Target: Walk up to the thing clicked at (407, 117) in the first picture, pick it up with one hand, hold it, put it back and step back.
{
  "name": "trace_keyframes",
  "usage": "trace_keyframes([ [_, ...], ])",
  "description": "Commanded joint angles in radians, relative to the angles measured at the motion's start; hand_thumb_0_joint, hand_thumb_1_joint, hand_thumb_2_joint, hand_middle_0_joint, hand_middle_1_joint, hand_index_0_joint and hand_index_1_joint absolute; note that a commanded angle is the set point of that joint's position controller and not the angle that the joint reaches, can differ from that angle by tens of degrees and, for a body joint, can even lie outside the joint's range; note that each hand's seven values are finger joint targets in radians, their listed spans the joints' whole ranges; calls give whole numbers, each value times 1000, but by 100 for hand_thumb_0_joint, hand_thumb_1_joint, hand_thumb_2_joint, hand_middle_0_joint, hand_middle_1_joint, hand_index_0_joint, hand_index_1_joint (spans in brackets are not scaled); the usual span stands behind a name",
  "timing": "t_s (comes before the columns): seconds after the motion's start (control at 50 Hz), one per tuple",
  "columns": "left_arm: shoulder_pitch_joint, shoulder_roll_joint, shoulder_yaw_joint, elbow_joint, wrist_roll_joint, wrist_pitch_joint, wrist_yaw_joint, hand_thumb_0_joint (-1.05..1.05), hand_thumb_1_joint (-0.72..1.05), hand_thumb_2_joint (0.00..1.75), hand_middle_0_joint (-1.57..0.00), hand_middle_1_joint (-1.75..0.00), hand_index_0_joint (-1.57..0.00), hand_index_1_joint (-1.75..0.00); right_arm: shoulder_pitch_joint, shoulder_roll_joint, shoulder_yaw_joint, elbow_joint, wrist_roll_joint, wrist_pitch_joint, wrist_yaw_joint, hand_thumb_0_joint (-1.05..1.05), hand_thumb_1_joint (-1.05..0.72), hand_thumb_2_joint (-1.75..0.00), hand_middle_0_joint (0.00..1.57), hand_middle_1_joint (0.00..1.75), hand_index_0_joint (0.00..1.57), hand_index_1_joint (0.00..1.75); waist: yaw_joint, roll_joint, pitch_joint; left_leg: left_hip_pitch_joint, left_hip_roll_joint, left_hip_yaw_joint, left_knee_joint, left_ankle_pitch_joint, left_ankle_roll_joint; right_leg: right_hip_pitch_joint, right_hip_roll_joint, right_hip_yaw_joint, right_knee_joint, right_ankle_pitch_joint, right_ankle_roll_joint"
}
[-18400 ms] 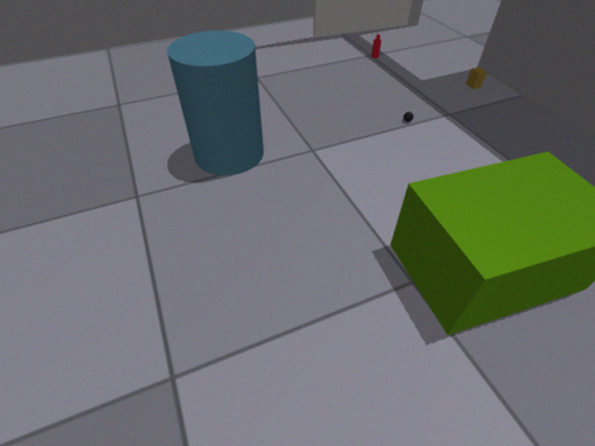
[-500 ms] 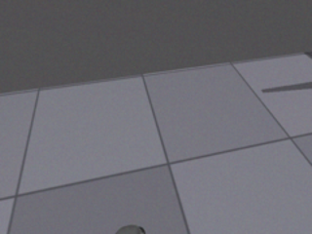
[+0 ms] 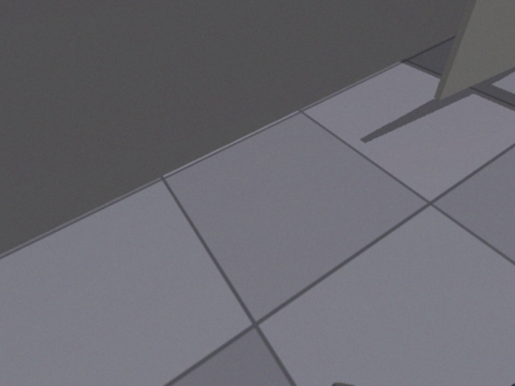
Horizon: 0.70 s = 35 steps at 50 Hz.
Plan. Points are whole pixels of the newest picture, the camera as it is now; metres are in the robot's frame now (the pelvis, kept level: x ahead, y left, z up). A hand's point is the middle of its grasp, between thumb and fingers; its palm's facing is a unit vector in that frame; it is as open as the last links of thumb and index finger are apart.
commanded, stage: walk up
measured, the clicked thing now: out of the picture +0.61 -1.76 -0.71
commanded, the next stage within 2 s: stand in 1.80 s
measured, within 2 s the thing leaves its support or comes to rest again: neither
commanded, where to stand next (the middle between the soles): +0.13 +0.08 m, yaw -22 degrees
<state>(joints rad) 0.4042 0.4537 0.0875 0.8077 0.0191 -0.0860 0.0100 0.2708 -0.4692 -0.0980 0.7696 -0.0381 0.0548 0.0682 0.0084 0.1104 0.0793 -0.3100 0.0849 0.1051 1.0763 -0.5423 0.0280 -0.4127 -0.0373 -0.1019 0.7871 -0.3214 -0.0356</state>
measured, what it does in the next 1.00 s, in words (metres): steps to the left, turning right: left foot, then right foot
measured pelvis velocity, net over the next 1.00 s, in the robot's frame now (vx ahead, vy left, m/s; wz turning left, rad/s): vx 0.06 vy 0.12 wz -0.42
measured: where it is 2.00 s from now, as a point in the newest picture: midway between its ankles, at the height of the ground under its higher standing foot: outside the picture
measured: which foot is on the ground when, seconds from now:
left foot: up 0.00-0.28, down 0.30-1.00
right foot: down 0.00-0.32, up 0.34-0.66, down 0.68-1.00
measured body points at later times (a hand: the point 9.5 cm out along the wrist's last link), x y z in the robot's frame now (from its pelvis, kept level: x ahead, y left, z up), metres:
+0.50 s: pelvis +0.08 +0.11 -0.01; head +0.13 +0.12 +0.44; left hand +0.26 +0.41 -0.12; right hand +0.10 -0.22 -0.10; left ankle +0.17 +0.23 -0.70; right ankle +0.05 -0.04 -0.64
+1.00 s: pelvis +0.06 +0.12 +0.00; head +0.07 +0.11 +0.45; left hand +0.27 +0.37 -0.11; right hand -0.03 -0.20 -0.11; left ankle +0.14 +0.22 -0.70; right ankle +0.03 +0.01 -0.70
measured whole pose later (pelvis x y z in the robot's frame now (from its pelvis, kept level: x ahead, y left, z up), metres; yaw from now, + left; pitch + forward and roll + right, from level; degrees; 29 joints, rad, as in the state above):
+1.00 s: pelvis +0.06 +0.12 +0.00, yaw -24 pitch -3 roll +1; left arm 0.22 0.40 0.05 0.88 0.02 0.02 -0.01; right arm 0.28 -0.40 -0.01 0.93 -0.02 -0.05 -0.01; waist -0.01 -0.03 0.08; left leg -0.36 0.04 0.07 0.78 -0.37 0.00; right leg -0.38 0.02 0.04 0.87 -0.48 -0.03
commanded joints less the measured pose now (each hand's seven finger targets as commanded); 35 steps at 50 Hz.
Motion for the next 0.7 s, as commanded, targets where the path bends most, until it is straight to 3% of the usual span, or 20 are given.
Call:
trace_keyframes([
  [0.0, 90, 304, 79, -61, -27, -22, 55, 0, 90, 90, -20, -30, -20, -30, -29, -162, -34, -135, 17, -35, -12, 0, -90, -90, 20, 30, 20, 30, 14, -196, -36, -415, 72, -194, 205, 92, -21, 293, -290, 571, -411, 120, -197],
  [0.06, 105, 284, 65, -67, -18, -31, 61, 0, 90, 90, -20, -30, -20, -30, 2, -159, -43, -117, -4, -19, -7, 0, -90, -90, 20, 30, 20, 30, -7, -206, -48, -318, 71, -177, 132, 162, -32, 188, -213, 401, -332, 376, -172],
  [0.16, 27, 270, 44, -107, 1, -28, 59, 0, 90, 90, -20, -30, -20, -30, -41, -126, -44, -109, 20, -22, -29, 0, -90, -90, 20, 30, 20, 30, -5, -270, -41, -200, 40, -101, -38, 230, -28, 19, -175, 305, -224, 609, -180],
  [0.22, -38, 270, 33, -132, -2, -5, 51, 0, 90, 90, -20, -30, -20, -30, -31, -126, -49, -93, 35, -41, -43, 0, -90, -90, 20, 30, 20, 30, -15, -309, -107, -59, -10, -60, -164, 240, -7, -26, -140, 278, -112, 563, -158],
  [0.26, -95, 255, 23, -147, -10, 18, 51, 0, 90, 90, -20, -30, -20, -30, 69, -125, -55, -50, 36, -58, -52, 0, -90, -90, 20, 30, 20, 30, -75, -271, -138, 113, -54, -26, -351, 346, 10, -105, -95, 238, 31, 439, -110],
  [0.28, -68, 190, 5, -150, -15, 30, 53, 0, 90, 90, -20, -30, -20, -30, 113, -157, -60, -32, 25, -69, -56, 0, -90, -90, 20, 30, 20, 30, -85, -145, -132, 143, -23, -90, -463, 384, 28, -135, -29, 202, 161, 282, -63],
  [0.3, -5, 121, -15, -156, -24, 38, 54, 0, 90, 90, -20, -30, -20, -30, 95, -248, -76, -51, 8, -77, -58, 0, -90, -90, 20, 30, 20, 30, -58, 117, -124, 159, 225, -443, -553, 467, 90, -273, 106, 172, 379, 7, -4],
  [0.32, -7, 166, -4, -139, -25, 51, 68, 0, 90, 90, -20, -30, -20, -30, 51, -314, -89, -72, 41, -78, -58, 0, -90, -90, 20, 30, 20, 30, -60, 170, -184, 118, 418, -659, -632, 535, 251, -253, 121, 227, 525, -292, 2],
  [0.34, -34, 205, 3, -112, -16, 53, 72, 0, 90, 90, -20, -30, -20, -30, 3, -305, -88, -74, 41, -76, -61, 0, -90, -90, 20, 30, 20, 30, -39, 94, -146, 45, 416, -676, -656, 477, 284, -247, 92, 259, 616, -292, 8],
  [0.36, -51, 222, 16, -87, -24, 55, 66, 0, 90, 90, -20, -30, -20, -30, -33, -254, -71, -85, 35, -76, -67, 0, -90, -90, 20, 30, 20, 30, -28, 35, -95, -9, 330, -506, -619, 446, 235, -242, 60, 254, 620, -235, 7],
  [0.38, -29, 205, 20, -57, -34, 57, 60, 0, 90, 90, -20, -30, -20, -30, -76, -234, -57, -79, 26, -76, -76, 0, -90, -90, 20, 30, 20, 30, -4, 74, -61, -41, 266, -410, -594, 384, 197, -230, 46, 238, 586, -205, 8],
  [0.42, -22, 182, 17, -43, -29, 63, 34, 0, 90, 90, -20, -30, -20, -30, -79, -246, -51, -64, 25, -83, -81, 0, -90, -90, 20, 30, 20, 30, 4, 158, -58, -35, 228, -316, -559, 410, 183, -193, 29, 184, 463, -171, 6],
  [0.44, -44, 172, 17, -43, -22, 67, 22, 0, 90, 90, -20, -30, -20, -30, -65, -244, -47, -58, 19, -85, -81, 0, -90, -90, 20, 30, 20, 30, -11, 149, -69, -12, 219, -296, -549, 423, 188, -177, 31, 173, 405, -184, 13],
  [0.5, -130, 166, 29, -69, -4, 75, -1, 0, 90, 90, -20, -30, -20, -30, 17, -259, -49, -48, 14, -96, -88, 0, -90, -90, 20, 30, 20, 30, -44, 110, -89, 66, 282, -311, -532, 528, 220, -164, 26, 129, 285, -242, 20],
  [0.56, -154, 172, 46, -78, 8, 87, -13, 0, 90, 90, -20, -30, -20, -30, 40, -265, -46, -48, 19, -98, -96, 0, -90, -90, 20, 30, 20, 30, -46, 80, -121, 94, 319, -326, -517, 595, 224, -128, 32, 101, 237, -249, 14],
  [0.6, -126, 159, 52, -71, 11, 88, -21, 0, 90, 90, -20, -30, -20, -30, 6, -276, -46, -56, 21, -96, -97, 0, -90, -90, 20, 30, 20, 30, -23, 97, -133, 67, 328, -304, -501, 544, 216, -65, 30, 91, 129, -218, 1],
  [0.62, -78, 150, 55, -54, 13, 85, -23, 0, 90, 90, -20, -30, -20, -30, -36, -272, -40, -64, 22, -93, -97, 0, -90, -90, 20, 30, 20, 30, 14, 80, -145, 11, 313, -264, -465, 496, 195, 25, 33, 85, 21, -157, -12],
  [0.64, -46, 154, 64, -33, 19, 77, -23, 0, 90, 90, -20, -30, -20, -30, -50, -243, -28, -64, 21, -87, -94, 0, -90, -90, 20, 30, 20, 30, 36, 34, -151, -74, 258, -183, -385, 442, 143, 154, 61, 78, -140, -105, -29],
  [0.66, 5, 194, 87, -16, 25, 68, -19, 0, 90, 90, -20, -30, -20, -30, -15, -182, -5, -57, 21, -82, -94, 0, -90, -90, 20, 30, 20, 30, 69, -112, -155, -224, 186, -100, -194, 309, 78, 298, -4, 248, -287, -134, -47],
  [0.68, -37, 290, 103, -50, 34, 60, -14, 0, 90, 90, -20, -30, -20, -30, 3, -96, 25, -68, 28, -78, -97, 0, -90, -90, 20, 30, 20, 30, 51, -404, -95, -473, 14, -2, 5, -52, -10, 337, -226, 684, -382, -64, -141],
])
